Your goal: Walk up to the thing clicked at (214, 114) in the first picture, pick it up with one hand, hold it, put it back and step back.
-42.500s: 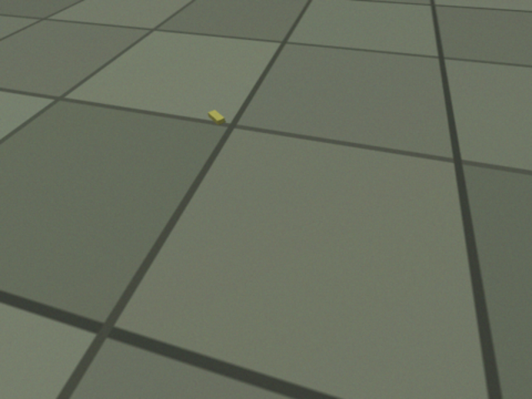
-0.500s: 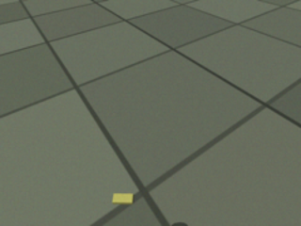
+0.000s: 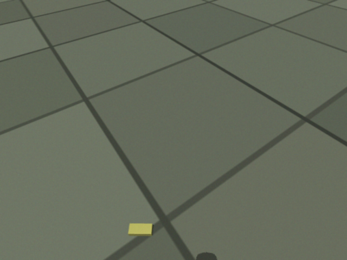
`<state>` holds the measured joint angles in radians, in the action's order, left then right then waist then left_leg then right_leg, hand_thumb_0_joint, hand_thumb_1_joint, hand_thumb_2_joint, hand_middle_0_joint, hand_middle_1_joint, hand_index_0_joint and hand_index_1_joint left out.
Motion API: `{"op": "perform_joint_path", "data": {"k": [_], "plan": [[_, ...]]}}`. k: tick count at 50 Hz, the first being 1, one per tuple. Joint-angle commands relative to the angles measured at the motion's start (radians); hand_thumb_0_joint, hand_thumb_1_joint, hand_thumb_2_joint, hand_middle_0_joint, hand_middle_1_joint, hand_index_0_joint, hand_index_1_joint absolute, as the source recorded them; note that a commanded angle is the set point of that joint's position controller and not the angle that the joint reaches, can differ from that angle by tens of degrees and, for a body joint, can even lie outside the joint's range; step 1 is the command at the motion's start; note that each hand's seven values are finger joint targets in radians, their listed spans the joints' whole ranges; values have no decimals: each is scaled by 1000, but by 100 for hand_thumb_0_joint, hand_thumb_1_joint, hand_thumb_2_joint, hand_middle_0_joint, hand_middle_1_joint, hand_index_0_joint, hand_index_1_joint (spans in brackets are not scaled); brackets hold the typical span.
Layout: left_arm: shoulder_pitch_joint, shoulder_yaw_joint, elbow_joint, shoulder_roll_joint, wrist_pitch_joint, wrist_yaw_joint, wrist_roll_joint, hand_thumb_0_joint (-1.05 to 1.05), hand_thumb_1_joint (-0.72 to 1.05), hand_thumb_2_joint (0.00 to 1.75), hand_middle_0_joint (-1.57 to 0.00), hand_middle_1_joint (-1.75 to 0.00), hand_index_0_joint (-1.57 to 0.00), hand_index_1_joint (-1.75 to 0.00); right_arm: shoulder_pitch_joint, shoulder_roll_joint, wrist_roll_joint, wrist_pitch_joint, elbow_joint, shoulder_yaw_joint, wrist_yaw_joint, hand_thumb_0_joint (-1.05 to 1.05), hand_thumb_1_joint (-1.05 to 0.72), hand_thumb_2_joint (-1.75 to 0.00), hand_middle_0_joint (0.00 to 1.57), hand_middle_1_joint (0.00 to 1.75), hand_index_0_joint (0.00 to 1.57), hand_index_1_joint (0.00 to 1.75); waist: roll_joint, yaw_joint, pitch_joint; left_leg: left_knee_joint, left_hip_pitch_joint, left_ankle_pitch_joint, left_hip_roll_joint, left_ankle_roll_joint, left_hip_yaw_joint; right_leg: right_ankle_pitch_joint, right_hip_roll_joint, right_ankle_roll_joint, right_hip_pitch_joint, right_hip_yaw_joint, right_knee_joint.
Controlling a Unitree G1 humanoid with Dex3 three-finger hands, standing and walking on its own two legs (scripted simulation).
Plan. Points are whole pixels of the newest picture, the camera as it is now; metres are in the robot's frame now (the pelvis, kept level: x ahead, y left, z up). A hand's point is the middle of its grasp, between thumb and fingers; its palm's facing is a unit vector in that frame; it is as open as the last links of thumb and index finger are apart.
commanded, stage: stand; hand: left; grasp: from above
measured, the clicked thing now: (140, 229) +0.45 +0.24 -0.77
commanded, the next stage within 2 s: step back in 0.46 s
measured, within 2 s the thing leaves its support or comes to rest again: neither
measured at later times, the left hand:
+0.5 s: hand out of the picture +0.09 +0.25 -0.16, palm faces +0.00 -0.94 -0.35, open 7.4 cm
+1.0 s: hand out of the picture +0.06 +0.32 -0.18, palm faces -0.09 -0.94 -0.34, open 7.4 cm
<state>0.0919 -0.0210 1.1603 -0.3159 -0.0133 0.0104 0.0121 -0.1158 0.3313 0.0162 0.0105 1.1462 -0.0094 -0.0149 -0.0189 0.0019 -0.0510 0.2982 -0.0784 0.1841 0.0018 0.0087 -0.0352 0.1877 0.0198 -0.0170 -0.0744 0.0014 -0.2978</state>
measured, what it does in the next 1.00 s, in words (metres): walks backwards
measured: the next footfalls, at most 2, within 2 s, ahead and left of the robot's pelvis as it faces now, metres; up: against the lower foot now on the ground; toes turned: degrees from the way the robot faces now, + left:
right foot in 1.34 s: -0.17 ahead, -0.06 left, +0.00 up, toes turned -4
left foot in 1.80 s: -0.31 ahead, +0.15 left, +0.00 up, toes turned -2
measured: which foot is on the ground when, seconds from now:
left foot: down 0.00-1.00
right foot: down 0.00-0.78, up 0.80-1.00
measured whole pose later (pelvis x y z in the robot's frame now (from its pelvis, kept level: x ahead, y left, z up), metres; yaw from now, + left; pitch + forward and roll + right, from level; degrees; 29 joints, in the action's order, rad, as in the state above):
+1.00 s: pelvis -0.08 +0.07 -0.01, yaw -3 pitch -2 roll -1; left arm 0.08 -0.05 0.88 -0.39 0.07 0.02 0.01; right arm -0.15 0.33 0.02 -0.03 0.93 -0.05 -0.03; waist 0.05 0.02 -0.21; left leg 0.50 -0.22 0.25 0.05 -0.07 0.02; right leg 0.46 0.13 -0.01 -0.44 -0.18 -1.09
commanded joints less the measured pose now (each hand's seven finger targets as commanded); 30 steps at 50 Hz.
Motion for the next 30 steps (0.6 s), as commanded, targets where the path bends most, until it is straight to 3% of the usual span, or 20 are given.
{"op": "perform_joint_path", "data": {"k": [1, 4, 10, 19, 22, 23, 25, 27, 28, 30], "plan": [[-35, -41, -60, -210, -21, 14, -3, 0, 90, 90, -20, -30, -20, -30, 36, 195, -2, 24, -56, -31, -12, 0, -90, -90, 20, 30, 20, 30, 27, -4, 86, -23, 14, -209, -122, -32, -88, -201, -142, -6, 10, -99, 32], [-34, -38, -60, -207, -23, 13, -2, 0, 90, 90, -20, -30, -20, -30, 30, 203, -2, 22, -53, -31, -10, 0, -90, -90, 20, 30, 20, 30, 17, -1, 73, -22, 6, -188, -122, -33, -86, -188, -142, -1, 6, -104, 41], [-39, -39, -69, -214, -26, 16, -3, 0, 90, 90, -20, -30, -20, -30, 32, 202, -3, 23, -60, -32, -9, 0, -90, -90, 20, 30, 20, 30, 28, 2, 106, -11, 16, -253, -123, -31, -79, -282, -148, -5, 39, -95, 21], [-40, -39, -73, -218, -25, 14, -4, 0, 90, 90, -20, -30, -20, -30, 38, 209, -4, 21, -61, -33, -8, 0, -90, -90, 20, 30, 20, 30, 17, 1, 88, -30, 2, -196, -124, -32, -86, -208, -143, -6, 25, -97, 37], [-26, -35, -73, -213, -26, 13, -5, 0, 90, 90, -20, -30, -20, -30, 44, 214, -5, 24, -62, -33, -8, 0, -90, -90, 20, 30, 20, 30, 7, -4, 91, -17, 23, -248, -127, -33, -82, -256, -147, -6, 21, -100, 30], [-21, -73, -111, -296, -16, 17, -19, 0, 90, 90, -20, -30, -20, -30, 81, 252, -3, 4, -92, -49, -4, 0, -90, -90, 20, 30, 20, 30, 32, -2, -15, 88, -70, -332, -101, -46, -78, -416, -133, -10, -47, -120, -44], [2, -80, -132, -294, -9, 24, -22, 0, 90, 90, -20, -30, -20, -30, 56, 224, -12, -7, -115, -49, -2, 0, -90, -90, 20, 30, 20, 30, 56, 0, 23, 170, -77, -312, -73, -45, -41, -504, -157, -45, -36, -126, -70], [-1, -89, -169, -309, -7, 25, -20, 0, 90, 90, -20, -30, -20, -30, 37, 217, -16, -18, -137, -53, 1, 0, -90, -90, 20, 30, 20, 30, 96, 3, 83, 272, -106, -229, -30, -37, -19, -543, -211, -105, -17, -178, -72], [-6, -92, -188, -319, -3, 25, -16, 0, 90, 90, -20, -30, -20, -30, 36, 217, -17, -26, -147, -58, 3, 0, -90, -90, 20, 30, 20, 30, 123, 2, 94, 329, -119, -130, 3, -29, -1, -534, -255, -146, -33, -225, -57], [-32, -94, -231, -326, 2, 29, -3, 0, 90, 90, -20, -30, -20, -30, 12, 213, -11, -40, -167, -66, 5, 0, -90, -90, 20, 30, 20, 30, 174, 1, 111, 486, -171, 239, 48, -30, -9, -544, -341, -226, -54, -296, -58]]}}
